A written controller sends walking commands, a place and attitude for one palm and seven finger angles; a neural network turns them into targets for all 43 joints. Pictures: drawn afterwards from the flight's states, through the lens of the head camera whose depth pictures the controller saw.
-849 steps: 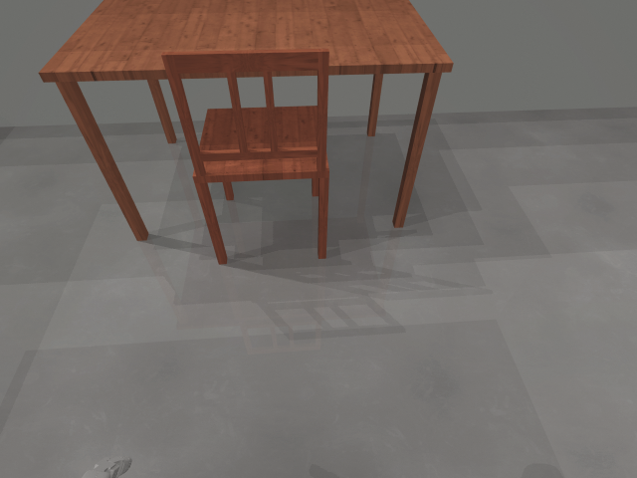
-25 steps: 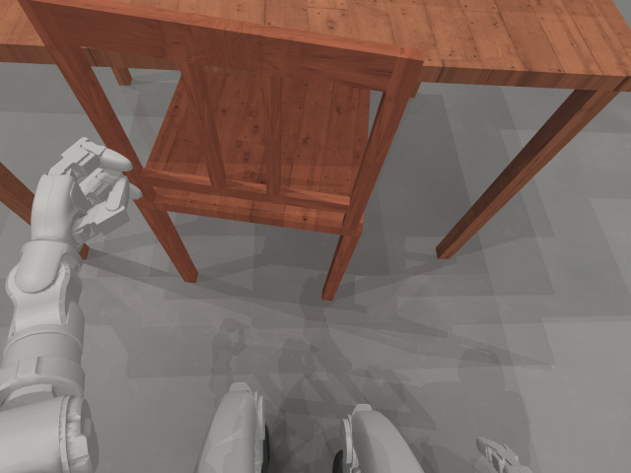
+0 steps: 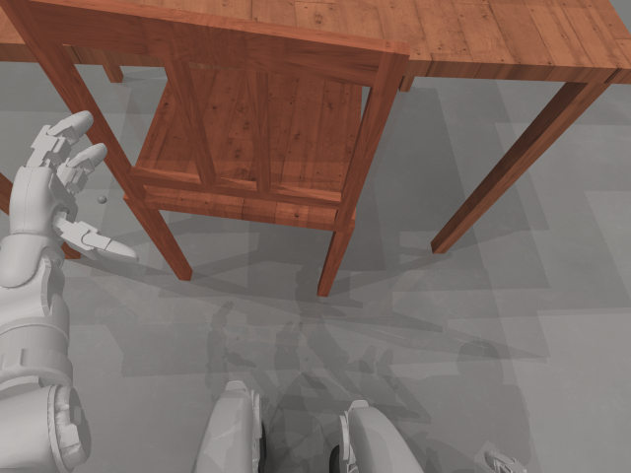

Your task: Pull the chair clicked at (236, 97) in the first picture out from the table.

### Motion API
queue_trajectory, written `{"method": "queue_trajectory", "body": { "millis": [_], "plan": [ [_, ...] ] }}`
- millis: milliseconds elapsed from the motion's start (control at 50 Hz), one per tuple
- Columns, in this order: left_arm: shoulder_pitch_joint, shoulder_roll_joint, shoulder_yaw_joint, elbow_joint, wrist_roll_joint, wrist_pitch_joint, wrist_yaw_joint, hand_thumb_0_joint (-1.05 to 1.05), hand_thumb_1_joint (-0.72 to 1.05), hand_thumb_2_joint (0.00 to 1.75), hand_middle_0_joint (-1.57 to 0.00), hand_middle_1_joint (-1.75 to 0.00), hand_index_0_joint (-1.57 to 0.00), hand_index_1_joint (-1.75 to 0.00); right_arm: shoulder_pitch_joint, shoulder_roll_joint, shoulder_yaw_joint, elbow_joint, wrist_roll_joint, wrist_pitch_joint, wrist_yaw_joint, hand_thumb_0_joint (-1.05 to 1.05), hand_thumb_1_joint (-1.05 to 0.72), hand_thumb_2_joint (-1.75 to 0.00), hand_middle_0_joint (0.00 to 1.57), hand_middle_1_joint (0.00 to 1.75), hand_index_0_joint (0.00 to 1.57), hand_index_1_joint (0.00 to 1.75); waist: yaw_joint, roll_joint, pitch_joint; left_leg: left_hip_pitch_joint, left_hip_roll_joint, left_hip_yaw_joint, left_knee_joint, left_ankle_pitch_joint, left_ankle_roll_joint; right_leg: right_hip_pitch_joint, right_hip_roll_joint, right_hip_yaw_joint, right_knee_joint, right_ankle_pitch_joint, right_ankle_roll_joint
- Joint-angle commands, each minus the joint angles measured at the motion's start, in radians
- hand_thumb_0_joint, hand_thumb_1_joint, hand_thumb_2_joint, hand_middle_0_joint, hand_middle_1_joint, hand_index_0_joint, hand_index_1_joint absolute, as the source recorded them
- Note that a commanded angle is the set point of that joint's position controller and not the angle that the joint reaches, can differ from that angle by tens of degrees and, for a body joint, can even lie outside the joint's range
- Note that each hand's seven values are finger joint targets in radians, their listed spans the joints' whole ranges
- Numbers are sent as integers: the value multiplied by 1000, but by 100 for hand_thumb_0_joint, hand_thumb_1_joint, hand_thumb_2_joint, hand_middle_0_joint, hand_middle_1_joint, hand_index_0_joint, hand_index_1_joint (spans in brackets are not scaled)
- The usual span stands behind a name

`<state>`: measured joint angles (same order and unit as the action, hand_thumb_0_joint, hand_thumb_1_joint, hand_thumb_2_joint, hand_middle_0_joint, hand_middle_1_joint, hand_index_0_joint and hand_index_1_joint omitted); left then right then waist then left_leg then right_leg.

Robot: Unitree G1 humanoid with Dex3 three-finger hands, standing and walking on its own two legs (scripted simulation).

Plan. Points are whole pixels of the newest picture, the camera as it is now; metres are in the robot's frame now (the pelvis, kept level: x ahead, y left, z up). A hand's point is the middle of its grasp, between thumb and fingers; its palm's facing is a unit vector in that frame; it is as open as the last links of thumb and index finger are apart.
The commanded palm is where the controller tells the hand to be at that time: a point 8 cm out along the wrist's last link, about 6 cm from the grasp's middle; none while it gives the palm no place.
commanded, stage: open the thumb and straighten the fingers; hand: left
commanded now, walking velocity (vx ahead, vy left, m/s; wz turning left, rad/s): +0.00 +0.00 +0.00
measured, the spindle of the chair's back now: (194, 130) +0.56 +0.16 +0.01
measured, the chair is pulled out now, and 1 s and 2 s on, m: -0.05 -0.05 -0.05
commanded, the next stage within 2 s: draw the fingers out of the gap in 0.10 s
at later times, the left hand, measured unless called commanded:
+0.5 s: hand (86, 237) +0.38 +0.26 +0.03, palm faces +0.04 -1.00 -0.08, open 17.5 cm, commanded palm +0.36 +0.30 +0.04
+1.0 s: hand (73, 299) +0.31 +0.26 +0.03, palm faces +0.05 -0.99 -0.09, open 17.5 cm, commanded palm +0.28 +0.30 +0.04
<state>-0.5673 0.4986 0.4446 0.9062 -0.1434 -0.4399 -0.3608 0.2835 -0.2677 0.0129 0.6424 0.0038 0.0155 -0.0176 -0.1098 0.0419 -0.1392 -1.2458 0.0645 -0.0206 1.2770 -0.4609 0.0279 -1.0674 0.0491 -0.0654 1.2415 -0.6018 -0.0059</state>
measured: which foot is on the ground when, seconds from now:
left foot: down 0.00-1.00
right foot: down 0.00-1.00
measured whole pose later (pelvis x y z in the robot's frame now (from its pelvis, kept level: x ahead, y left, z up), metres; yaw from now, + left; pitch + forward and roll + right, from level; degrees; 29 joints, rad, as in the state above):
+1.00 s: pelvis +0.00 +0.01 +0.01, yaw +1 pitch +21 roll -5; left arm -0.05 0.36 0.34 0.46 -0.25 -0.43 -0.34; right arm 0.21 -0.25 0.02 0.57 0.02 -0.07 -0.03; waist -0.05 0.04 -0.16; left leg -1.14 0.04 -0.02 1.23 -0.45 0.04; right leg -0.95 0.03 -0.06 1.19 -0.59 0.00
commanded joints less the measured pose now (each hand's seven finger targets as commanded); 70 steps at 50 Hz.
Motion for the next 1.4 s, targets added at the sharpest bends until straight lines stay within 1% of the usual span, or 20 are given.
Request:
{"method": "queue_trajectory", "body": {
  "millis": [0,20,60,120,160,180,240,340,360,400,540,640,720,880,980,1020,1100,1200,1320,1380],
  "plan": [
    [-295,243,22,-212,-36,-61,-2,0,-55,20,0,0,0,0,115,-174,-63,-73,1,-27,-9,0,-90,-90,20,30,20,30,-2,138,-466,587,-19,-58,-128,306,12,10,9,17,-192,281,-23],
    [-276,255,39,-175,-37,-53,-2,0,-55,20,0,0,0,0,118,-179,-65,-67,3,-25,-9,0,-90,-90,20,30,20,30,-4,82,-446,564,-16,-57,-129,289,12,16,10,16,-198,276,-19],
    [-251,290,68,-151,-41,-48,-8,0,-55,20,0,0,0,0,120,-184,-65,-67,3,-21,-11,0,-90,-90,20,30,20,30,0,53,-433,508,-19,-45,-121,279,16,49,9,25,-197,288,-16],
    [-276,270,44,-171,-35,-57,-18,0,-55,20,0,0,0,0,116,-179,-64,-73,3,-24,-8,0,-90,-90,20,30,20,30,5,113,-438,527,-23,-40,-122,285,14,32,8,26,-192,285,-19],
    [-286,282,52,-189,-36,-69,-18,0,-55,20,0,0,0,0,115,-181,-66,-72,1,-26,-7,0,-90,-90,20,30,20,30,3,108,-449,552,-20,-49,-124,297,13,26,9,22,-191,285,-21],
    [-345,345,88,-220,-33,-82,-14,0,-55,20,0,0,0,0,119,-189,-67,-67,0,-25,-12,0,-90,-90,20,30,20,30,-2,120,-459,568,-14,-52,-121,307,13,21,10,25,-190,290,-21],
    [-225,260,45,-255,-44,-83,-21,0,-55,20,0,0,0,0,109,-176,-68,-85,2,-30,-6,0,-90,-90,20,30,20,30,15,148,-490,635,-20,-55,-140,344,8,27,12,17,-198,307,-24],
    [-29,235,54,-294,-78,-41,-35,0,-55,20,0,0,0,0,88,-179,-73,-108,12,-28,0,0,-90,-90,20,30,20,30,37,94,-470,607,-22,-49,-162,354,9,80,10,12,-210,341,-19],
    [-20,204,33,-301,-84,-33,-36,0,-55,20,0,0,0,0,81,-174,-72,-113,14,-29,-1,0,-90,-90,20,30,20,30,27,64,-440,584,-25,-44,-167,330,13,85,10,11,-219,333,-15],
    [-27,194,25,-353,-91,-40,-26,0,-55,20,0,0,0,0,70,-172,-69,-121,16,-36,-3,0,-90,-90,20,30,20,30,24,85,-413,584,-25,-48,-176,307,14,71,10,6,-220,303,-18],
    [65,180,27,-481,-99,-100,3,0,-55,20,0,0,0,0,42,-165,-72,-125,9,-70,-12,0,-90,-90,20,30,20,30,31,108,-406,627,-22,-60,-189,299,4,58,11,4,-220,269,-21],
    [134,99,-52,-513,-108,-80,-15,0,-55,20,0,0,0,0,14,-164,-69,-137,15,-86,-17,0,-90,-90,20,30,20,30,24,137,-361,647,-21,-77,-218,230,-3,21,7,-9,-229,210,-22],
    [223,81,-59,-572,-118,-57,-9,0,-55,20,0,0,0,0,-3,-165,-70,-159,17,-99,-21,0,-90,-90,20,30,20,30,44,126,-379,677,-18,-94,-240,229,-6,29,4,-17,-228,203,-23],
    [322,98,-9,-621,-128,-63,31,0,-55,20,0,0,0,0,-39,-150,-62,-179,13,-112,-27,0,-90,-90,20,30,20,30,60,70,-346,579,-27,-67,-223,186,1,71,4,-7,-224,191,-19],
    [430,65,-45,-710,-145,-69,2,0,-55,20,0,0,0,0,-57,-147,-63,-193,17,-132,-27,0,-90,-90,20,30,20,30,66,107,-360,596,-27,-60,-217,223,0,85,5,-5,-224,214,-19],
    [500,56,-42,-715,-157,-59,-9,0,-55,20,0,0,0,0,-54,-147,-64,-193,18,-139,-28,0,-90,-90,20,30,20,30,65,75,-356,581,-26,-59,-213,220,4,90,8,-6,-227,214,-16],
    [467,26,-38,-757,-216,-72,-31,0,-55,21,0,-1,0,-1,-60,-148,-64,-172,20,-164,-43,0,-90,-90,20,30,20,30,39,50,-331,540,-29,-61,-179,217,9,73,6,-3,-221,223,-12],
    [365,63,-38,-738,-187,-92,-33,0,-54,23,-2,-2,-2,-2,-58,-151,-62,-148,15,-182,-55,0,-90,-90,20,30,20,30,33,83,-306,502,-30,-60,-159,152,11,21,3,5,-199,165,-15],
    [404,91,-21,-748,-186,-41,-46,0,-52,25,-3,-4,-3,-4,-65,-156,-59,-162,17,-182,-52,0,-90,-90,20,30,20,30,64,126,-386,552,-29,-59,-173,205,6,67,-2,6,-204,196,-20],
    [399,106,10,-700,-193,-13,-34,0,-52,26,-4,-5,-4,-5,-66,-154,-58,-163,18,-170,-55,0,-90,-90,20,30,20,30,58,54,-361,488,-29,-46,-161,181,11,86,1,14,-213,190,-11]
  ]
}}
